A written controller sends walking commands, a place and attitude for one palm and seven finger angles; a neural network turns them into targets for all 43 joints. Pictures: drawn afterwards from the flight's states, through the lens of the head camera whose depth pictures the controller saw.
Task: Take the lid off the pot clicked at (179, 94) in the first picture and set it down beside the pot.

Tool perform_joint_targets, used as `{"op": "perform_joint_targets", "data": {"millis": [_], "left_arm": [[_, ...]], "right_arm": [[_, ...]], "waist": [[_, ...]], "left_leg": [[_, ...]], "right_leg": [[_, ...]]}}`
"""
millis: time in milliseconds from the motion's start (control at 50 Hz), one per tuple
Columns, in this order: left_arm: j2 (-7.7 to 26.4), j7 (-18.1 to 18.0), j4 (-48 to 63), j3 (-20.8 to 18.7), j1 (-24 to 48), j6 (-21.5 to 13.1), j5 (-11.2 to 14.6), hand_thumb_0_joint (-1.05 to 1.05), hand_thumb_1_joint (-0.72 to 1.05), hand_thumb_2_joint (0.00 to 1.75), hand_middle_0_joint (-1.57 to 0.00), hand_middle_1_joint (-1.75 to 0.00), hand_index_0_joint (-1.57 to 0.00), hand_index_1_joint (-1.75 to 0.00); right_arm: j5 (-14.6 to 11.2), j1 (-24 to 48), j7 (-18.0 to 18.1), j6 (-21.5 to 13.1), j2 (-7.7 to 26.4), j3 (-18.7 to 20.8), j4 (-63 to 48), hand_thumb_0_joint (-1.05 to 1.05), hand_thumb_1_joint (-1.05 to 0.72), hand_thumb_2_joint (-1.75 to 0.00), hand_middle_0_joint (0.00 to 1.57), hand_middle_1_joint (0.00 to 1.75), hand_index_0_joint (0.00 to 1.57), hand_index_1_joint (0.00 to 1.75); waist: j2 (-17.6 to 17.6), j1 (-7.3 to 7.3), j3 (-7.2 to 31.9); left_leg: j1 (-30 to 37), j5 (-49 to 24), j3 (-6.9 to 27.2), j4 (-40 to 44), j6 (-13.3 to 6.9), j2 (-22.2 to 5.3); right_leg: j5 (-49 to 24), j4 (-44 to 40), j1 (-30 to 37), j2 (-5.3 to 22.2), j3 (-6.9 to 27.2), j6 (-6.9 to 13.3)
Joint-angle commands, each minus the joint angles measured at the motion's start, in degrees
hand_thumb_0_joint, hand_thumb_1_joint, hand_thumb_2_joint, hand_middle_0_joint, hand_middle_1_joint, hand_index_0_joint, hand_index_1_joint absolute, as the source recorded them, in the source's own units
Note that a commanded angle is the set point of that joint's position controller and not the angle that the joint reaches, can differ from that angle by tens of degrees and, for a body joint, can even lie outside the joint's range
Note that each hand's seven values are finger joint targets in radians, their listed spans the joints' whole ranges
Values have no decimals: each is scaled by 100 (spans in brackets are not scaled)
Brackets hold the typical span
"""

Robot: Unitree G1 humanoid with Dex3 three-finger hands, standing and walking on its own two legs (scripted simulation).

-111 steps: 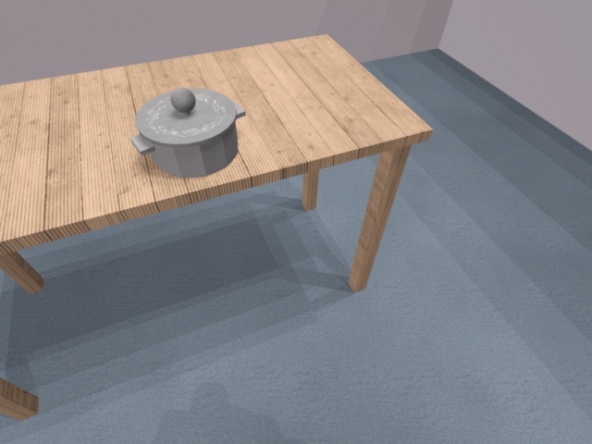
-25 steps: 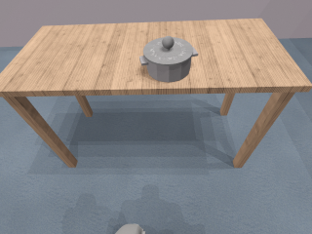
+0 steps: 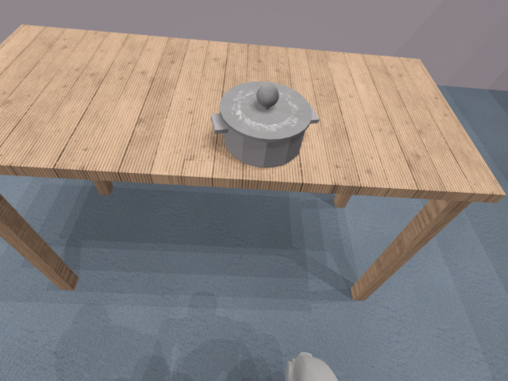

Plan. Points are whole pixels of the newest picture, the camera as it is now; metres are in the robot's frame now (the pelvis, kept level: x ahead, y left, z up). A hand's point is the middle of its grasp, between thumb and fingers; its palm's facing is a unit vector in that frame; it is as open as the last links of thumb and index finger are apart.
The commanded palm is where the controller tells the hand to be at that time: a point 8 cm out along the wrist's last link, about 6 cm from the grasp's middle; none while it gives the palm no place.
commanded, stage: take the last steps up to it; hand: left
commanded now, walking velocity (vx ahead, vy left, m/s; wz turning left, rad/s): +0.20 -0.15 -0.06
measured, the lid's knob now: (267, 95) +0.61 +0.02 +0.11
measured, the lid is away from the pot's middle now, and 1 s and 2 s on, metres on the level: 0.00 0.00 0.00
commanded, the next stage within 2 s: come to a stop and stand still in 0.10 s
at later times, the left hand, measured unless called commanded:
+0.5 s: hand (200, 329) +0.23 +0.11 -0.16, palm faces +0.01 -0.97 -0.23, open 7.3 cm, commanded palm none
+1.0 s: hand out of the picture +0.12 +0.20 -0.18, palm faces +0.03 -0.98 -0.20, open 7.4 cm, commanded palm none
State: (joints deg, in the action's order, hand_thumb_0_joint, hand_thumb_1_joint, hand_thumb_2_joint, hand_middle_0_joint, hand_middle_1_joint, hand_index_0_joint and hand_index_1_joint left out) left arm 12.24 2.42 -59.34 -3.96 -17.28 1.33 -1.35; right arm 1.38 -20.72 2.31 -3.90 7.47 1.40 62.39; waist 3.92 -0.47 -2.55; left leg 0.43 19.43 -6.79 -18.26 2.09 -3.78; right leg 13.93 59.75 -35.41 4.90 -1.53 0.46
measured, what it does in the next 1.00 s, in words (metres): walks ahead: right foot, then left foot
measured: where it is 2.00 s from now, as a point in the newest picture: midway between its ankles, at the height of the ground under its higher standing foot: outside the picture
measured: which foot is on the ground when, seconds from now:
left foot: down 0.00-0.14, up 0.16-0.70, down 0.72-1.00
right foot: up 0.00-0.12, down 0.14-0.72, up 0.74-1.00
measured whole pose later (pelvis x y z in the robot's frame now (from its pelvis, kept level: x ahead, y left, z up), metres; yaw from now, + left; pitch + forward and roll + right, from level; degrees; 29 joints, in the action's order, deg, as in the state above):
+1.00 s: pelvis +0.10 +0.01 +0.01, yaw -2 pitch +1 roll -1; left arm 13.3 -1.5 -59.5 -2.8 -15.9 3.1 -0.7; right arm 0.7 -11.6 1.8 0.7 7.9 0.8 58.1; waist 3.5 -0.6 -0.4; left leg -12.3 10.7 -3.6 -22.0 -4.1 2.0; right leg 26.2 47.9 -17.3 1.6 0.6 -1.5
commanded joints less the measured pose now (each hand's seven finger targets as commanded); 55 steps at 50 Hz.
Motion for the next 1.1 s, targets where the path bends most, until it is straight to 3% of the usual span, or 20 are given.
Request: {"op": "perform_joint_targets", "data": {"millis": [0,60,100,120,140,160,180,220,260,460,640,660,680,700,720,760,860,980,1040,1080], "left_arm": [[-49,46,593,66,628,-142,44,0,90,90,-20,-30,-20,-30],[208,10,461,5,182,-192,45,0,90,90,-20,-30,-20,-30],[609,-46,24,-143,-1143,-284,-2,0,90,90,-20,-30,-20,-30],[1311,-138,-57,-319,-1554,-351,-52,0,90,90,-20,-30,-20,-30],[1506,-187,-64,-324,-1651,-331,68,0,90,90,-20,-30,-20,-30],[1305,-252,80,-261,-1293,-272,98,0,90,90,-20,-30,-20,-30],[1088,-281,173,-205,-769,-276,54,0,90,90,-20,-30,-20,-30],[618,-377,441,-20,127,-319,62,0,90,90,-20,-30,-20,-30],[556,-470,572,4,552,-308,27,0,90,90,-20,-30,-20,-30],[812,-598,707,-97,238,-116,10,0,90,90,-20,-30,-20,-30],[979,-516,914,-164,415,-28,-30,0,90,90,-20,-30,-20,-30],[906,-508,878,-139,409,-12,-1,0,90,90,-20,-30,-20,-30],[698,-486,910,-95,323,2,26,0,90,90,-20,-30,-20,-30],[392,-464,965,-42,187,24,57,0,90,90,-20,-30,-20,-30],[373,-490,931,-5,375,51,37,0,90,90,-20,-30,-20,-30],[445,-490,742,-34,271,107,54,0,90,90,-20,-30,-20,-30],[412,-419,374,-5,58,58,25,0,90,90,-20,-30,-20,-30],[258,-432,256,148,152,34,69,0,90,90,-20,-30,-20,-30],[206,-456,-13,167,-320,-5,62,0,90,90,-20,-30,-20,-30],[351,-487,-122,159,-434,-86,41,0,90,90,-20,-30,-20,-30]], "right_arm": [[47,-275,62,-80,1077,218,-103,0,-90,-90,20,30,20,30],[49,-346,29,-11,1305,316,-22,0,-90,-90,20,30,20,30],[-18,-219,-23,23,1283,330,-18,0,-90,-90,20,30,20,30],[-96,-679,-80,33,828,241,-36,0,-90,-90,20,30,20,30],[-162,-604,-37,84,724,192,-195,0,-90,-90,20,30,20,30],[-156,-309,-21,162,724,214,-305,0,-90,-90,20,30,20,30],[-146,37,-64,145,600,207,-294,0,-90,-90,20,30,20,30],[-66,-112,-45,234,614,170,-179,0,-90,-90,20,30,20,30],[-75,-472,-19,384,440,90,-6,0,-90,-90,20,30,20,30],[-67,770,-109,737,672,294,-689,0,-90,-90,20,30,20,30],[-110,677,-159,544,555,272,-837,0,-90,-90,20,30,20,30],[-106,583,-168,494,608,275,-776,0,-90,-90,20,30,20,30],[-90,498,-155,446,887,309,-798,0,-90,-90,20,30,20,30],[-22,676,-150,420,1308,368,-941,0,-90,-90,20,30,20,30],[7,978,-131,481,1403,335,-1060,0,-90,-90,20,30,20,30],[17,1228,-11,422,1142,228,-1061,0,-90,-90,20,30,20,30],[-61,1131,7,361,937,125,-913,0,-90,-90,20,30,20,30],[-38,443,2,354,1004,125,-499,0,-90,-90,20,30,20,30],[-82,481,-17,344,998,143,-378,0,-90,-90,20,30,20,30],[-137,528,-46,322,778,101,-327,0,-90,-90,20,30,20,30]], "waist": [[-1483,187,-601],[-1252,4,-175],[-575,-625,584],[1205,-720,1386],[1463,-613,1828],[589,-567,1397],[691,-453,949],[-45,21,496],[-397,289,743],[207,-77,465],[503,82,915],[557,115,991],[-130,149,1022],[-1668,80,802],[-1910,116,464],[-1721,-52,515],[-805,-84,370],[-1112,166,450],[-829,15,560],[-276,-12,286]], "left_leg": [[-526,-3147,147,563,-803,-1156],[-554,-3744,156,-342,-723,-1209],[-1264,-2948,-125,-2079,-411,-766],[-2564,-291,-393,-4121,-210,-29],[-2827,1747,257,-5613,-263,277],[-3009,1521,652,-6058,-393,87],[-3194,1131,665,-6244,-390,-113],[-2716,577,814,-5698,-238,-291],[-2194,556,779,-4758,-82,-220],[-2944,568,882,-4445,101,199],[-1421,-271,434,-1434,-4,446],[-894,-805,439,-809,-47,367],[-407,-1329,819,-431,-172,-84],[-469,-2341,2253,0,-656,-1261],[-1352,-2847,2458,273,-1172,-1652],[-1517,-3298,2128,245,-1340,-1340],[-982,-2483,1505,314,-1096,-819],[-466,-2364,1912,423,-1178,-961],[-728,-1451,1773,338,-897,-714],[-1375,-1086,1378,-42,-519,-286]], "right_leg": [[-365,-1722,303,22,-498,50],[-407,-2410,1561,-272,-686,225],[-827,-2851,3553,-374,-586,331],[-1125,-3301,4865,1054,1350,903],[-1645,-4081,4700,1864,2602,1267],[-799,-4325,4147,1772,2417,1432],[-841,-4322,3422,1575,2240,1355],[-2200,-4189,2360,1359,1262,1141],[-3139,-4065,2067,1270,664,1099],[-3988,-3840,2427,1650,891,1406],[-2457,-3420,2493,1073,729,844],[-1888,-3232,2233,868,572,592],[-1070,-2837,1805,575,312,320],[783,-2138,970,-140,-236,-63],[1930,-1258,1090,-366,-29,-123],[1735,-439,1276,-353,452,-100],[1009,-212,1000,-356,367,-197],[1368,-2255,1750,-247,138,-137],[417,-3460,2496,-260,59,-81],[-408,-4180,2977,82,549,95]]}}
